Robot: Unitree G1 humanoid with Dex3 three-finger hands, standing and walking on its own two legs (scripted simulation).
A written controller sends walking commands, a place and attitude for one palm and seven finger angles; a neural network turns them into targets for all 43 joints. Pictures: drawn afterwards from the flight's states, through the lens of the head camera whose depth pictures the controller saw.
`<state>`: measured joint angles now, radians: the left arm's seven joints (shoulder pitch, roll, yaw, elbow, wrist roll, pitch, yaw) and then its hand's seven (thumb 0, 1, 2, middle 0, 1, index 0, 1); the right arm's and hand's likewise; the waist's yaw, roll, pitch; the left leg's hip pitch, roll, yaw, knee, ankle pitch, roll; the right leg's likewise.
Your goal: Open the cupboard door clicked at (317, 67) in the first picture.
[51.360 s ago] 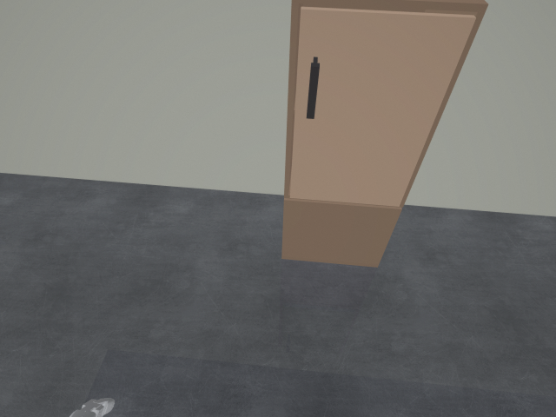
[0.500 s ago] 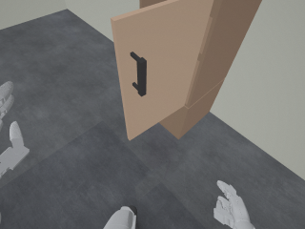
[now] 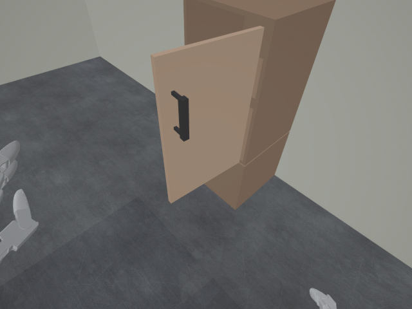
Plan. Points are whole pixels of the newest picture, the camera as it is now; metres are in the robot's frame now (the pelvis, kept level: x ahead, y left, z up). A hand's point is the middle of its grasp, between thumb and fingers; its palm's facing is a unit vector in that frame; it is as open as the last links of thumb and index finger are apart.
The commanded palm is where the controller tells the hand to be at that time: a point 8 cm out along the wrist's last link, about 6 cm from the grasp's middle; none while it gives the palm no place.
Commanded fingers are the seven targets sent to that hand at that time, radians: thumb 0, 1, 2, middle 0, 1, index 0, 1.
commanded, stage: stop stepping back and stand still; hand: left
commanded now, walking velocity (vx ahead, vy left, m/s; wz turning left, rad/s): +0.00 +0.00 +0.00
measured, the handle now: (179, 116) +0.59 +0.12 +0.06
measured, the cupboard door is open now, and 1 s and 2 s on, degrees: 84 84 84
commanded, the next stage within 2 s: let the arm hang, fingers relaxed in 0.64 s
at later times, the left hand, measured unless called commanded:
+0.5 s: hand out of the picture +0.15 +0.30 +0.16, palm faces +0.47 -0.76 -0.44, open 7.4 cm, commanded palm +0.10 +0.33 +0.17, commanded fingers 0.00 0.90 0.90 -0.20 -0.30 -0.20 -0.30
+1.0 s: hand out of the picture +0.08 +0.23 -0.14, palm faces -0.05 -0.96 -0.28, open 7.4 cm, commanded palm none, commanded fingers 0.00 0.90 0.90 -0.20 -0.30 -0.20 -0.30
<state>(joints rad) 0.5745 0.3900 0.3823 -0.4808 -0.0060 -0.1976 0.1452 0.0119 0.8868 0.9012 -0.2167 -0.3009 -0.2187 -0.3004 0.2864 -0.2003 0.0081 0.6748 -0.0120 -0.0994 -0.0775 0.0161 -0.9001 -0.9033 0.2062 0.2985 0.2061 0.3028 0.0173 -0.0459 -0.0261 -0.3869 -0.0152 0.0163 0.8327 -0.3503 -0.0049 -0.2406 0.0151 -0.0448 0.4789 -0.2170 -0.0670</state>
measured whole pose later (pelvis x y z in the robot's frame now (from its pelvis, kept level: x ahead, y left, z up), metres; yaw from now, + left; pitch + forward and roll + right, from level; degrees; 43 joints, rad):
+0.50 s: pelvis -0.04 +0.03 +0.00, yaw +1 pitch -2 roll -1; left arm 0.51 0.37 0.40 -0.41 -0.01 -0.21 0.15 0.01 0.89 0.90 -0.21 -0.30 -0.22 -0.30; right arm 0.24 -0.20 0.02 0.63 -0.01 -0.14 -0.06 0.01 -0.90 -0.90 0.21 0.30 0.21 0.30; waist 0.02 0.01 0.00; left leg -0.21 0.01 0.03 0.48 -0.24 0.02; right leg -0.25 0.02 -0.06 0.40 -0.12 -0.02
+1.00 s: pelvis -0.04 +0.03 -0.01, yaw +2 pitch -1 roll +2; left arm 0.22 0.24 0.00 0.70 0.04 0.05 -0.01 0.01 0.91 0.90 -0.20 -0.30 -0.20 -0.30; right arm 0.14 -0.29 -0.02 0.89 -0.02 -0.02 0.01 0.01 -0.90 -0.90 0.21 0.30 0.21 0.30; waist -0.04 0.01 0.08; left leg -0.28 -0.04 0.04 0.57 -0.27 0.03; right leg -0.37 -0.03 -0.04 0.60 -0.21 -0.03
